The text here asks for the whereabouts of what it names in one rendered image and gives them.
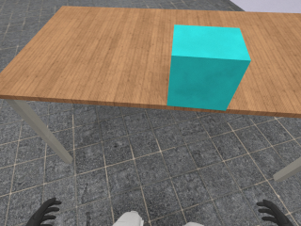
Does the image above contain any carton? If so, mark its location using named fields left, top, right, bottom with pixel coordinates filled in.
left=166, top=24, right=251, bottom=111

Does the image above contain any robot right hand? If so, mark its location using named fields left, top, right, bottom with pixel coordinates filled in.
left=256, top=199, right=293, bottom=226

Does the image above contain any table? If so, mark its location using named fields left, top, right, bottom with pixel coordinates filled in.
left=0, top=6, right=301, bottom=182

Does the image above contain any robot left hand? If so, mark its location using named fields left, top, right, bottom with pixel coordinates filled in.
left=25, top=197, right=62, bottom=226

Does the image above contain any left robot thigh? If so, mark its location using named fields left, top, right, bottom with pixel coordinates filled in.
left=113, top=212, right=144, bottom=226

